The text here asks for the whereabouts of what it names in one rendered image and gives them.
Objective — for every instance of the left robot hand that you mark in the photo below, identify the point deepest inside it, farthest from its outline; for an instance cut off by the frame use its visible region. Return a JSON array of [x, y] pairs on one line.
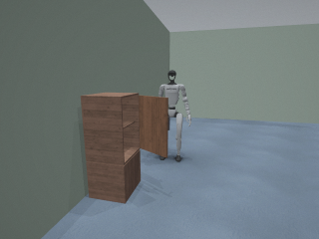
[[188, 118]]

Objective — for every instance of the robot left forearm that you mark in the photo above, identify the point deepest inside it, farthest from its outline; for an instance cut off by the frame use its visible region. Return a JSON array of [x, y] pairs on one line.
[[186, 105]]

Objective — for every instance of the robot left thigh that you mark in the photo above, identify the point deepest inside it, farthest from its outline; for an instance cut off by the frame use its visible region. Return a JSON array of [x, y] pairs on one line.
[[179, 122]]

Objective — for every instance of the robot right upper arm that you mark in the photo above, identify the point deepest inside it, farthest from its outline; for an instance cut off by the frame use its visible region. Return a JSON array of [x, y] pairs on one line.
[[161, 90]]

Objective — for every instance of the handle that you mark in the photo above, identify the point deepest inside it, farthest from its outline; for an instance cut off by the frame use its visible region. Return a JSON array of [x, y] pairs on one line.
[[168, 123]]

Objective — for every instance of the robot head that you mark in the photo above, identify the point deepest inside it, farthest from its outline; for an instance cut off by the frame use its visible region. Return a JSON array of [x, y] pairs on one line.
[[171, 73]]

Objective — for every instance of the robot left upper arm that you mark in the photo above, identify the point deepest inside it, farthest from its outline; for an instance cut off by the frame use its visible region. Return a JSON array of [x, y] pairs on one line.
[[183, 92]]

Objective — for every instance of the cupboard door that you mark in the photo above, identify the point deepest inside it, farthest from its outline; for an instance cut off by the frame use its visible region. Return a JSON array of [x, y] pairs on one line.
[[153, 119]]

